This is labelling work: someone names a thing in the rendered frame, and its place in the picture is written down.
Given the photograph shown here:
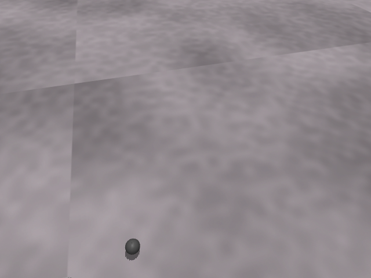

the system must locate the ball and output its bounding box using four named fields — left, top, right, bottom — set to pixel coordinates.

left=125, top=239, right=140, bottom=255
